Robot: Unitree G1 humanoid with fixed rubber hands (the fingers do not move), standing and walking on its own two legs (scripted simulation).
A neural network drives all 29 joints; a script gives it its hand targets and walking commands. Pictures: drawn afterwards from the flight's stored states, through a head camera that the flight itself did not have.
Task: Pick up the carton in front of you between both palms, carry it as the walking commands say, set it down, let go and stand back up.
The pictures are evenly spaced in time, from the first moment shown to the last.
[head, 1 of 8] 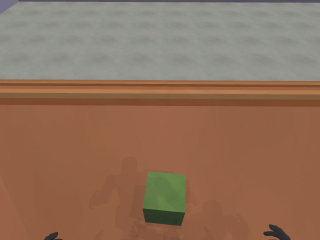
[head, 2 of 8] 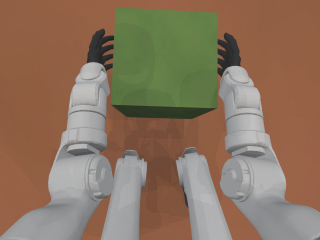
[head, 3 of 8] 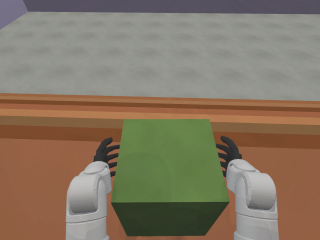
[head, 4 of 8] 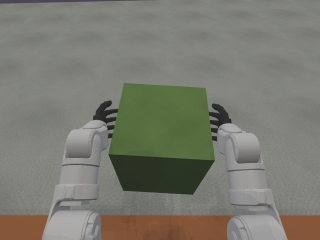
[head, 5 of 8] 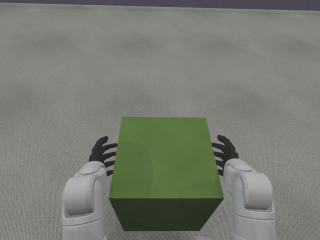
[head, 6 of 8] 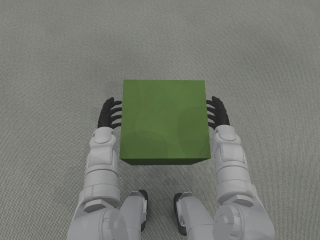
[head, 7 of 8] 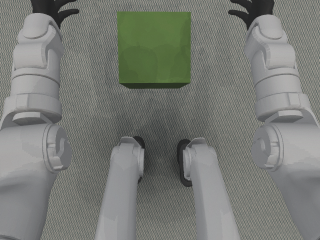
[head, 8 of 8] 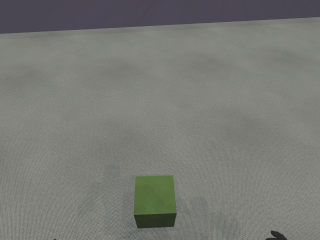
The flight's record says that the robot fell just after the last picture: no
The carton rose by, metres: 0.68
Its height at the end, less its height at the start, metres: -1.42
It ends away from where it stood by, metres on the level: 5.70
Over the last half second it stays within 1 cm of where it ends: yes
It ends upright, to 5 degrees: yes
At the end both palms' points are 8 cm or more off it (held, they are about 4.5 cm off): yes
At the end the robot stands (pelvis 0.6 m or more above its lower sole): yes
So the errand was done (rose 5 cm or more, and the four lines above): yes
